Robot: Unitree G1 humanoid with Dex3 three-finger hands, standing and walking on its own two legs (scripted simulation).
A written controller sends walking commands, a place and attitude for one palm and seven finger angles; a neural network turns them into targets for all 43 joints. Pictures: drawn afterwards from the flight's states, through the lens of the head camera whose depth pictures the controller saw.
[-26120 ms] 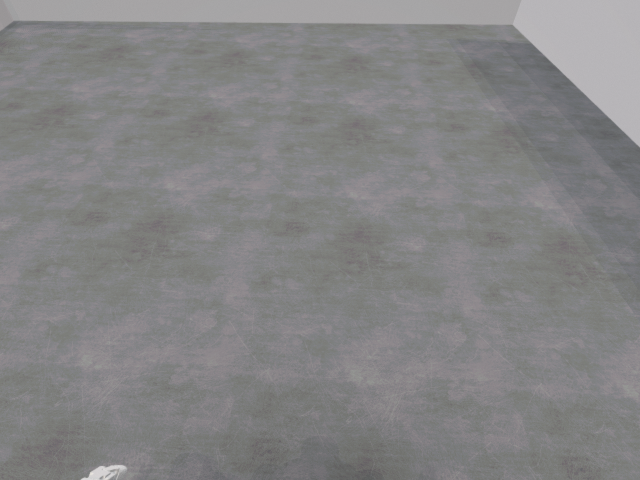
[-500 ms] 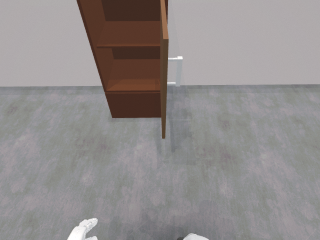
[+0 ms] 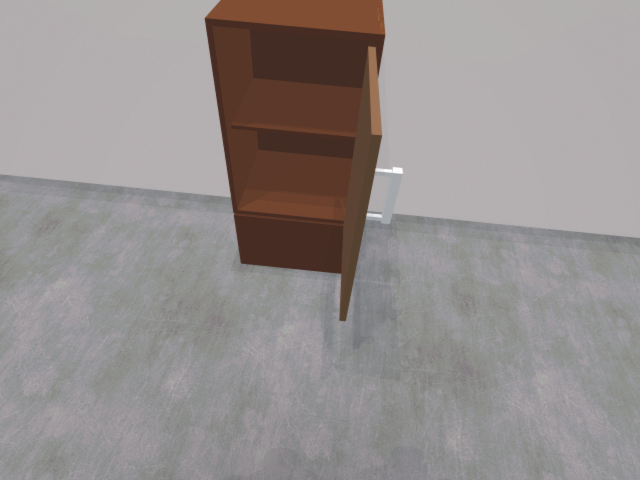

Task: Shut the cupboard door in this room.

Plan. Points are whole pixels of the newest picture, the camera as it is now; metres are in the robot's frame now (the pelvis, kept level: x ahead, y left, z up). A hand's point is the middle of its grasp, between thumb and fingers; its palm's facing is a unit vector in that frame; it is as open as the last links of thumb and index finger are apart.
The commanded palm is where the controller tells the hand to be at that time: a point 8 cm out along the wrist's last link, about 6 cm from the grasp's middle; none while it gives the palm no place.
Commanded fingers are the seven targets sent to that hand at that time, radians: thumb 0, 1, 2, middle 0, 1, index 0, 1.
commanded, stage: stand and wait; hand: left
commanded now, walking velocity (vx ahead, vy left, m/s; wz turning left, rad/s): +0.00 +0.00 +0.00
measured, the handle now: (381, 196) +0.67 -0.07 -0.04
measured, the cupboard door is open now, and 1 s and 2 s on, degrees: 91 91 91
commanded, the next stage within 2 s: turn or walk to find it in 1.02 s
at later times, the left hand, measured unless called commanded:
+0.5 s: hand out of the picture +0.03 +0.17 -0.18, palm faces +0.01 -0.99 -0.16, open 7.3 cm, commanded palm none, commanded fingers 0.00 0.90 0.90 -0.20 -0.30 -0.20 -0.30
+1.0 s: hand out of the picture +0.03 +0.17 -0.18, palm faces +0.01 -0.99 -0.15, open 7.3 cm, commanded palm none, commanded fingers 0.00 0.90 0.90 -0.20 -0.30 -0.20 -0.30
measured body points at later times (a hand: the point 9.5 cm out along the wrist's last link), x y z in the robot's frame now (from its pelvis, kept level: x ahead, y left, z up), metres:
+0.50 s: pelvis +0.04 +0.02 +0.00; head +0.05 +0.02 +0.45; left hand +0.03 +0.23 -0.16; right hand +0.01 -0.19 -0.16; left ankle +0.00 +0.12 -0.74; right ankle +0.04 -0.10 -0.74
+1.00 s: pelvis +0.05 +0.02 +0.00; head +0.06 +0.02 +0.45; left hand +0.03 +0.23 -0.16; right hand +0.02 -0.19 -0.16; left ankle +0.00 +0.12 -0.74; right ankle +0.04 -0.10 -0.74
